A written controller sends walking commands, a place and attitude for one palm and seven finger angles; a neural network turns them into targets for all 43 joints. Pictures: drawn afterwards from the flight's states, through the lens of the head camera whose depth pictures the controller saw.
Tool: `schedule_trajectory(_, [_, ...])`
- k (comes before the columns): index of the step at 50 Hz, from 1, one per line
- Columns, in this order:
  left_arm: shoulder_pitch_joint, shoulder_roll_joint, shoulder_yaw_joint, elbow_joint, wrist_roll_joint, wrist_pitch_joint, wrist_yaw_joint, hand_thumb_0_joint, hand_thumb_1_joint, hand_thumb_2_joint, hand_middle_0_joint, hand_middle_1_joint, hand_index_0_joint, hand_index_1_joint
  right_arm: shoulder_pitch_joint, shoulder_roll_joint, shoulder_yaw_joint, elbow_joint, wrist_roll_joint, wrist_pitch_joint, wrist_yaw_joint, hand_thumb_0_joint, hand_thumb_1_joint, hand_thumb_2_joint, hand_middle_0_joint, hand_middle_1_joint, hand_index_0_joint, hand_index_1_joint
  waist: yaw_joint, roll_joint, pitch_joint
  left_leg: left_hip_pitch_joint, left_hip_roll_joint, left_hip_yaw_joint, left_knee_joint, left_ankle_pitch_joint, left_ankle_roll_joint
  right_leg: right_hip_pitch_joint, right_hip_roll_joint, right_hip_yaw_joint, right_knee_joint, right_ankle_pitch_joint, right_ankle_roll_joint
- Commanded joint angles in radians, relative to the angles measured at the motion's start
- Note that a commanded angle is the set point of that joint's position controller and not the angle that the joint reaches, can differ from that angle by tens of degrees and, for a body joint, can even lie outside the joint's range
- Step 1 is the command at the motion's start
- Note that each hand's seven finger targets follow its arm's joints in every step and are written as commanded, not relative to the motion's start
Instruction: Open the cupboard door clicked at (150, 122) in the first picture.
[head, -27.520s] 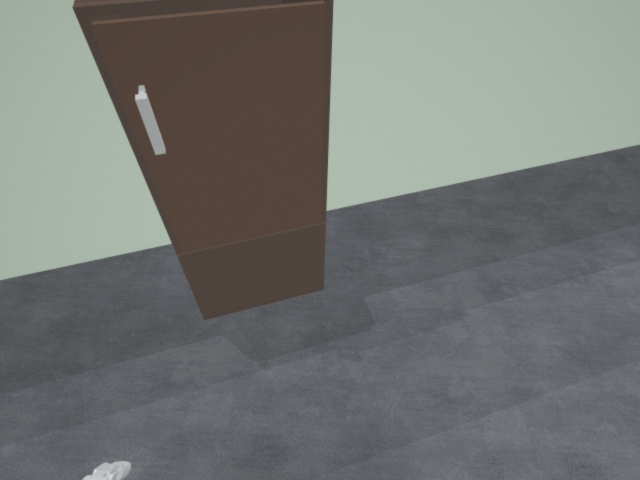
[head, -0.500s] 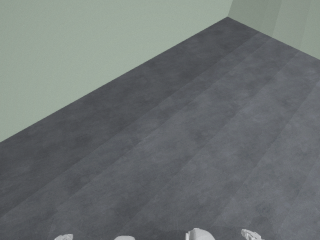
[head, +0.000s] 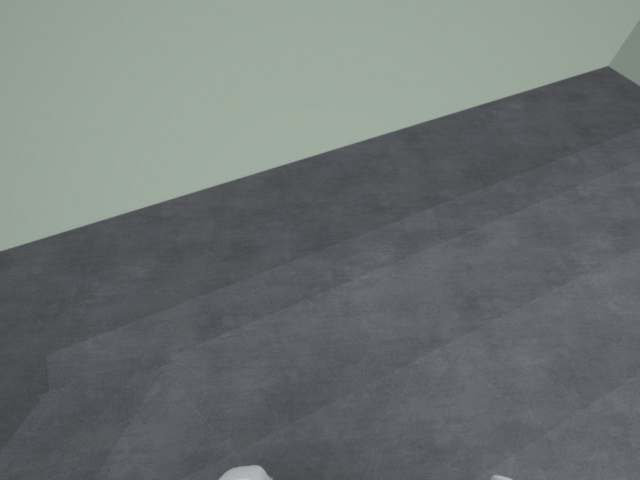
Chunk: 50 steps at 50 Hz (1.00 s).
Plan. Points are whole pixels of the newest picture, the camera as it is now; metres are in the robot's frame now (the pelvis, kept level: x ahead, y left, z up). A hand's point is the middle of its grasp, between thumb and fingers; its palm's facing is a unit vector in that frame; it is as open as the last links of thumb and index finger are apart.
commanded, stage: turn to face it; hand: left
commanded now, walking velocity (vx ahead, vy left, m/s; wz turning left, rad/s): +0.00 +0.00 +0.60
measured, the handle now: out of the picture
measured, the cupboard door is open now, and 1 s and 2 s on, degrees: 43 43 43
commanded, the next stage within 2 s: none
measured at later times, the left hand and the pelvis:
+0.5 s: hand out of the picture +0.03 +0.19 -0.14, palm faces +0.29 -0.91 -0.30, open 7.4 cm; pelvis +0.00 -0.04 +0.01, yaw +17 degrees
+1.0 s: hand out of the picture -0.03 +0.21 -0.15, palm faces +0.57 -0.77 -0.27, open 7.4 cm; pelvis +0.01 -0.03 +0.01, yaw +34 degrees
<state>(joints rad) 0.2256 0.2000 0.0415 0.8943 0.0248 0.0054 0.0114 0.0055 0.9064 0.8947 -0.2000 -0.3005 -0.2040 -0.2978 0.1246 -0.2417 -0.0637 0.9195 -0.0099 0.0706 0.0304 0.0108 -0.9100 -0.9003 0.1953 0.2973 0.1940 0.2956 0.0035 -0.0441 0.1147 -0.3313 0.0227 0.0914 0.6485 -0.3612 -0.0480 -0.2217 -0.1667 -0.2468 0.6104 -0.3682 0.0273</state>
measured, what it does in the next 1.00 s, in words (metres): steps on the spot, turning left: left foot, then right foot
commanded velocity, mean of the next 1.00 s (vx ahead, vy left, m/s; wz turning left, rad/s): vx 0.00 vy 0.00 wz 0.60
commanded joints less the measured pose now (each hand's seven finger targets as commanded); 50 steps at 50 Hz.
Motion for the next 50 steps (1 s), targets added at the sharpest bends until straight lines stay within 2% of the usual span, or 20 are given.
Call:
schedule_trajectory(1, [-0.032,0.115,0.042,-0.115,-0.02,0.0,0.0,0.0,0.9,0.9,-0.2,-0.3,-0.2,-0.3,0.186,-0.275,-0.075,-0.048,-0.014,-0.05,-0.016,0.0,-0.9,-0.9,0.2,0.3,0.2,0.3,-0.111,0.376,-0.246,0.395,0.382,-0.517,-0.267,0.754,0.234,-0.361,0.037,0.063,0.422,-0.282,0.078])
schedule_trajectory(2, [-0.107,0.135,0.039,-0.136,-0.008,0.014,0.008,0.0,0.9,0.9,-0.2,-0.3,-0.2,-0.3,0.237,-0.288,-0.074,-0.019,-0.012,-0.043,-0.026,0.0,-0.9,-0.9,0.2,0.3,0.2,0.3,-0.127,0.27,-0.248,0.364,0.42,-0.507,-0.25,0.803,0.304,-0.39,0.04,0.201,0.53,-0.31,0.056])
schedule_trajectory(5, [-0.095,0.133,0.05,-0.092,-0.006,0.019,0.004,0.0,0.9,0.9,-0.2,-0.3,-0.2,-0.3,0.078,-0.206,-0.053,-0.065,-0.015,-0.052,-0.045,0.0,-0.9,-0.9,0.2,0.3,0.2,0.3,-0.056,0.273,-0.186,0.204,0.269,-0.38,-0.28,0.492,0.232,-0.371,0.039,0.253,0.56,-0.128,0.054])
schedule_trajectory(9, [-0.058,0.124,0.049,-0.069,-0.006,0.027,-0.006,0.0,0.9,0.9,-0.2,-0.3,-0.2,-0.3,0.026,-0.195,-0.045,-0.084,-0.016,-0.053,-0.043,0.0,-0.9,-0.9,0.2,0.3,0.2,0.3,-0.018,0.187,-0.147,0.116,0.2,-0.333,-0.315,0.318,0.196,-0.278,0.078,0.24,0.422,-0.059,0.055])
schedule_trajectory(13, [-0.056,0.111,0.044,-0.082,-0.01,0.023,-0.002,0.0,0.9,0.9,-0.2,-0.3,-0.2,-0.3,0.018,-0.207,-0.055,-0.09,-0.021,-0.042,-0.036,0.0,-0.9,-0.9,0.2,0.3,0.2,0.3,-0.02,0.202,-0.144,0.048,0.183,-0.393,-0.307,0.222,0.199,-0.15,0.127,0.213,0.187,-0.069,0.046])
schedule_trajectory(16, [0.026,0.124,0.05,-0.068,-0.013,0.012,0.001,0.0,0.9,0.9,-0.2,-0.3,-0.2,-0.3,-0.021,-0.201,-0.06,-0.103,-0.014,-0.035,-0.033,0.0,-0.9,-0.9,0.2,0.3,0.2,0.3,0.019,0.207,-0.162,-0.042,0.14,-0.402,-0.241,0.208,0.167,0.031,0.157,0.195,-0.033,0.047,0.036])
schedule_trajectory(17, [0.069,0.154,0.059,-0.06,-0.01,0.003,0.006,0.0,0.9,0.9,-0.2,-0.3,-0.2,-0.3,-0.038,-0.175,-0.058,-0.111,-0.007,-0.034,-0.031,0.0,-0.9,-0.9,0.2,0.3,0.2,0.3,0.047,0.137,-0.168,-0.127,0.089,-0.371,-0.17,0.146,0.126,0.146,0.119,0.226,-0.178,0.102,0.028])
schedule_trajectory(18, [0.098,0.233,0.076,-0.059,0.005,-0.009,0.015,0.0,0.9,0.9,-0.2,-0.3,-0.2,-0.3,-0.025,-0.11,-0.05,-0.125,0.003,-0.034,-0.026,0.0,-0.9,-0.9,0.2,0.3,0.2,0.3,0.062,-0.112,-0.182,-0.281,-0.03,-0.249,0.032,-0.018,0.054,0.259,-0.095,0.451,-0.344,0.009,-0.036])
schedule_trajectory(19, [0.08,0.298,0.081,-0.078,0.01,-0.008,0.02,0.0,0.9,0.9,-0.2,-0.3,-0.2,-0.3,-0.055,-0.094,-0.046,-0.15,0.001,-0.036,-0.021,0.0,-0.9,-0.9,0.2,0.3,0.2,0.3,0.076,-0.297,-0.156,-0.318,-0.102,-0.125,0.302,-0.238,0.006,0.165,-0.322,0.658,-0.405,0.078,-0.146])
schedule_trajectory(20, [0.034,0.268,0.068,-0.087,0.002,-0.008,0.024,0.0,0.9,0.9,-0.2,-0.3,-0.2,-0.3,-0.047,-0.127,-0.051,-0.14,-0.008,-0.033,-0.016,0.0,-0.9,-0.9,0.2,0.3,0.2,0.3,0.042,-0.194,-0.13,-0.293,-0.042,-0.17,0.472,-0.222,0.018,0.068,-0.324,0.586,-0.376,0.14,-0.186])
schedule_trajectory(22, [-0.062,0.188,0.048,-0.104,-0.003,-0.014,0.024,0.0,0.9,0.9,-0.2,-0.3,-0.2,-0.3,-0.007,-0.108,-0.053,-0.087,-0.012,-0.016,-0.009,0.0,-0.9,-0.9,0.2,0.3,0.2,0.3,-0.016,-0.177,-0.095,-0.281,-0.006,-0.148,0.591,-0.098,-0.003,0.028,-0.197,0.422,-0.325,0.267,-0.15])
schedule_trajectory(25, [-0.046,0.172,0.041,-0.098,-0.001,-0.018,0.024,0.0,0.9,0.9,-0.2,-0.3,-0.2,-0.3,-0.016,-0.072,-0.033,-0.081,-0.004,-0.015,0.001,0.0,-0.9,-0.9,0.2,0.3,0.2,0.3,-0.014,-0.171,-0.117,-0.253,0.005,-0.08,0.454,-0.074,-0.025,0.13,-0.141,0.225,-0.243,0.579,-0.121])
schedule_trajectory(29, [0.055,0.21,0.058,-0.057,0.006,-0.017,0.023,0.0,0.9,0.9,-0.2,-0.3,-0.2,-0.3,-0.089,-0.041,-0.015,-0.096,0.002,-0.025,0.005,0.0,-0.9,-0.9,0.2,0.3,0.2,0.3,0.045,-0.148,-0.14,-0.167,-0.01,-0.001,0.172,-0.091,-0.02,0.224,-0.172,0.183,-0.166,0.736,-0.122])
schedule_trajectory(33, [0.047,0.242,0.071,-0.048,-0.001,-0.013,0.013,0.0,0.9,0.9,-0.2,-0.3,-0.2,-0.3,-0.023,-0.063,-0.017,-0.086,0.0,-0.036,0.001,0.0,-0.9,-0.9,0.2,0.3,0.2,0.3,0.01,-0.137,-0.167,0.017,-0.038,0.038,-0.074,0.042,0.006,0.156,-0.178,0.125,-0.052,0.699,-0.079])
schedule_trajectory(34, [0.023,0.232,0.071,-0.052,-0.006,-0.011,0.01,0.0,0.9,0.9,-0.2,-0.3,-0.2,-0.3,0.04,-0.094,-0.027,-0.073,-0.003,-0.042,0.001,0.0,-0.9,-0.9,0.2,0.3,0.2,0.3,-0.03,-0.092,-0.198,0.143,-0.021,0.006,-0.189,0.166,0.018,0.082,-0.166,0.093,0.056,0.62,-0.04])
schedule_trajectory(35, [0.016,0.19,0.065,-0.078,-0.014,-0.005,0.004,0.0,0.9,0.9,-0.2,-0.3,-0.2,-0.3,0.115,-0.187,-0.05,-0.061,-0.011,-0.05,-0.006,0.0,-0.9,-0.9,0.2,0.3,0.2,0.3,-0.072,0.123,-0.254,0.322,0.133,-0.202,-0.222,0.401,0.092,-0.114,-0.084,0.045,0.24,0.33,0.021])
schedule_trajectory(36, [-0.044,0.115,0.04,-0.125,-0.019,0.001,0.0,0.0,0.9,0.9,-0.2,-0.3,-0.2,-0.3,0.197,-0.285,-0.078,-0.047,-0.013,-0.051,-0.018,0.0,-0.9,-0.9,0.2,0.3,0.2,0.3,-0.121,0.373,-0.262,0.396,0.385,-0.542,-0.263,0.805,0.253,-0.363,0.046,0.084,0.463,-0.308,0.077])
schedule_trajectory(37, [-0.089,0.139,0.04,-0.139,-0.009,0.015,0.008,0.0,0.9,0.9,-0.2,-0.3,-0.2,-0.3,0.234,-0.294,-0.074,-0.023,-0.01,-0.044,-0.026,0.0,-0.9,-0.9,0.2,0.3,0.2,0.3,-0.12,0.267,-0.278,0.381,0.412,-0.511,-0.241,0.811,0.307,-0.382,0.037,0.216,0.552,-0.308,0.052])
schedule_trajectory(41, [-0.072,0.134,0.051,-0.081,-0.005,0.026,-0.001,0.0,0.9,0.9,-0.2,-0.3,-0.2,-0.3,0.037,-0.196,-0.046,-0.079,-0.015,-0.052,-0.045,0.0,-0.9,-0.9,0.2,0.3,0.2,0.3,-0.034,0.235,-0.157,0.142,0.223,-0.354,-0.308,0.378,0.207,-0.333,0.046,0.259,0.546,-0.075,0.054])
schedule_trajectory(50, [-0.037,0.116,0.045,-0.083,-0.01,0.02,0.0,0.0,0.9,0.9,-0.2,-0.3,-0.2,-0.3,0.009,-0.202,-0.056,-0.089,-0.02,-0.039,-0.035,0.0,-0.9,-0.9,0.2,0.3,0.2,0.3,-0.012,0.218,-0.15,0.03,0.168,-0.427,-0.294,0.231,0.198,-0.101,0.144,0.214,0.124,-0.051,0.042])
